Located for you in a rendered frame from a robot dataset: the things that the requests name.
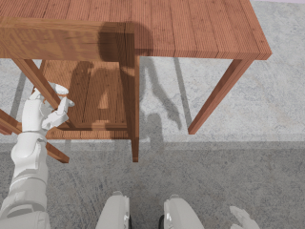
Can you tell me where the robot left forearm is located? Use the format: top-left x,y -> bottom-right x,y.
0,132 -> 49,220

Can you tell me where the table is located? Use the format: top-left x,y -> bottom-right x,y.
0,0 -> 273,135

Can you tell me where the left robot thigh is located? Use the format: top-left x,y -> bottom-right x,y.
95,195 -> 130,229

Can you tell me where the chair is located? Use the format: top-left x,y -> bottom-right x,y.
0,16 -> 140,163

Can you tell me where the robot right hand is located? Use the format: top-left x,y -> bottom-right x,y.
230,206 -> 260,229

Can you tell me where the robot left upper arm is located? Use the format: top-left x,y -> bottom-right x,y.
0,211 -> 51,229

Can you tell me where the robot left hand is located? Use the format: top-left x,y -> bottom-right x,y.
22,81 -> 75,136

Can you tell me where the robot thigh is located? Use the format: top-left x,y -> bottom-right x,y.
95,195 -> 130,229
164,198 -> 205,229

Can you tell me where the right robot thigh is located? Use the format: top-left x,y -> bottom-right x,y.
164,198 -> 205,229

